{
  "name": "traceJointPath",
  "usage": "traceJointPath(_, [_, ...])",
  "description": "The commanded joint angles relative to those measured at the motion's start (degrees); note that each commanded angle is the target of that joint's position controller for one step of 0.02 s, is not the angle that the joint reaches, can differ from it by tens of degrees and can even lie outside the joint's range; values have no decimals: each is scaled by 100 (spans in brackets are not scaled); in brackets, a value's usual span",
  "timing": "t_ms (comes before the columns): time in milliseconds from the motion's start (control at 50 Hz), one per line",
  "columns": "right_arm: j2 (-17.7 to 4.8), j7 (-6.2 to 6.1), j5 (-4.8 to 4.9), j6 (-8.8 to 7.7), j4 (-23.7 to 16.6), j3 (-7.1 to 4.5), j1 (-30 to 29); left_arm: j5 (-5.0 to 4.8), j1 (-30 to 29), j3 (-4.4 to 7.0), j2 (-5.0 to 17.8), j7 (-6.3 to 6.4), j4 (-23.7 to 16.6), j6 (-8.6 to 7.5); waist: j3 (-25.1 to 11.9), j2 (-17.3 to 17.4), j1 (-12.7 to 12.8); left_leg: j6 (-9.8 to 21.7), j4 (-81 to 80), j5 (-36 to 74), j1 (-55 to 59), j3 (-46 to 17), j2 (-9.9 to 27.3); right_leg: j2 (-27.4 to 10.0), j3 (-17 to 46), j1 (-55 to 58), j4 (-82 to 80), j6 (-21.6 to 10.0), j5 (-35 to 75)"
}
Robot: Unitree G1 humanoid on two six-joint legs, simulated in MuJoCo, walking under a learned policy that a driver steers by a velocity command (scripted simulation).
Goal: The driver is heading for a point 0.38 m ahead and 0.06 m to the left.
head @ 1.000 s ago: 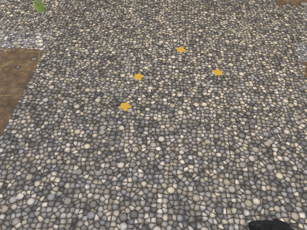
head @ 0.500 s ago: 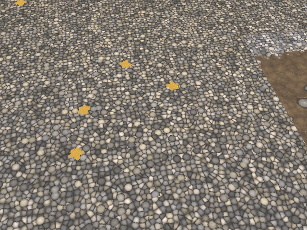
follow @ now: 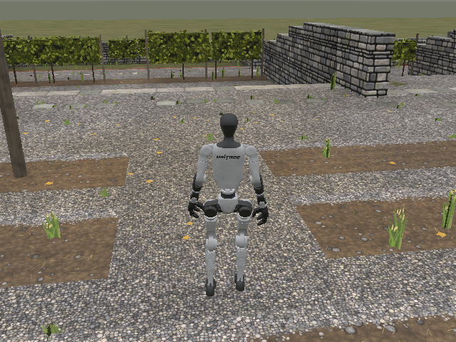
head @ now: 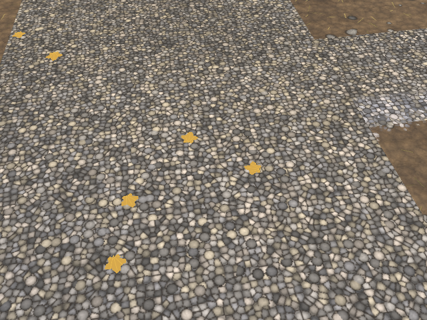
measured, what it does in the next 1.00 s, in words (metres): stands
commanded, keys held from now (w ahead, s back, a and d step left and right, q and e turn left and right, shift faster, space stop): shift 0.76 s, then w+shift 0.24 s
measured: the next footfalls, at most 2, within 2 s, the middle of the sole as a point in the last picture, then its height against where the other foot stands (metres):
left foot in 1.50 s outside the picture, level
right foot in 1.94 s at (260, 318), level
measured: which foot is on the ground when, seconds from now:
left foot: down 0.00-1.00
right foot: down 0.00-1.00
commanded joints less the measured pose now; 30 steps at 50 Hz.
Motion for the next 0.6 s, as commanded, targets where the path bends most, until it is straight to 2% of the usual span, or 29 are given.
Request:
traceJointPath(20, [-436,-35,-4,-11,14,-90,327,-2,95,134,579,30,-90,-39,-15,-41,-3,215,-358,449,-92,-403,384,-761,799,186,-479,-200,715])
traceJointPath(300, [-291,-75,-8,-4,515,-27,340,-13,388,97,444,64,593,32,268,9,56,299,-559,345,-175,-489,452,-673,702,250,-578,-89,332])
traceJointPath(600, [-64,-96,-8,-32,780,26,477,-13,586,45,189,85,1057,48,384,22,75,333,-651,216,-271,-508,438,-658,647,273,-591,-9,194])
